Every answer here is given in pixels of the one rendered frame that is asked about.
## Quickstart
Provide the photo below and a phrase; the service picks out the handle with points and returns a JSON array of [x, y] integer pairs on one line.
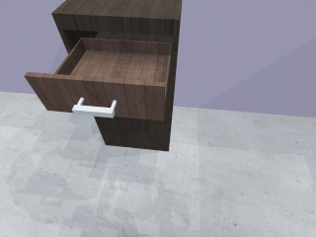
[[92, 111]]

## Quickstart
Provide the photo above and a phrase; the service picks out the cabinet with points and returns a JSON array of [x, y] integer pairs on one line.
[[139, 20]]

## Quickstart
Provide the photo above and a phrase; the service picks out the drawer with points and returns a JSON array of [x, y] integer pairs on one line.
[[135, 73]]

